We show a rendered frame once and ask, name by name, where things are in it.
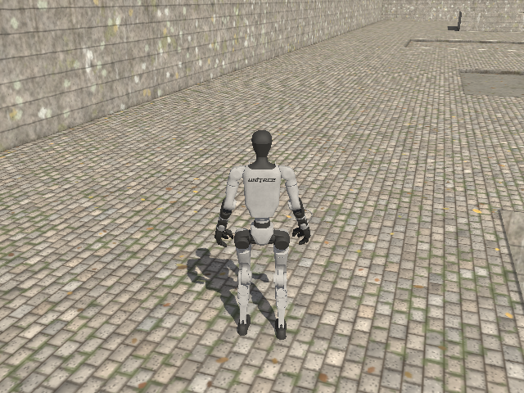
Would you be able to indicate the humanoid robot head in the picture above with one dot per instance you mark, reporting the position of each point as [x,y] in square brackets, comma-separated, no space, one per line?
[261,142]

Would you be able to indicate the left robot forearm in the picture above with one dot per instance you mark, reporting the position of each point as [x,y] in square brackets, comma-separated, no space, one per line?
[223,218]

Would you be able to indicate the robot left upper arm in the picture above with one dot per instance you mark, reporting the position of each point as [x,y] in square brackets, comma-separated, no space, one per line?
[236,173]

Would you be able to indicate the right robot forearm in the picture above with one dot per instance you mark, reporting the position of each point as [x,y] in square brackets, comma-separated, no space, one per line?
[300,217]

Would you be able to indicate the robot right upper arm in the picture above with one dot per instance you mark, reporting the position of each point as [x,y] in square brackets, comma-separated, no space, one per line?
[288,174]

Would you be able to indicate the robot left hand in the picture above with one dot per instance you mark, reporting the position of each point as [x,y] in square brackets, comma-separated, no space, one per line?
[223,234]

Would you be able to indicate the left robot foot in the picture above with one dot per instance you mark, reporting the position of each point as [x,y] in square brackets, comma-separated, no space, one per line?
[242,328]

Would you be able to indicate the robot right hand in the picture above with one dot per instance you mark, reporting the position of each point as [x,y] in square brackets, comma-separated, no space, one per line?
[305,233]

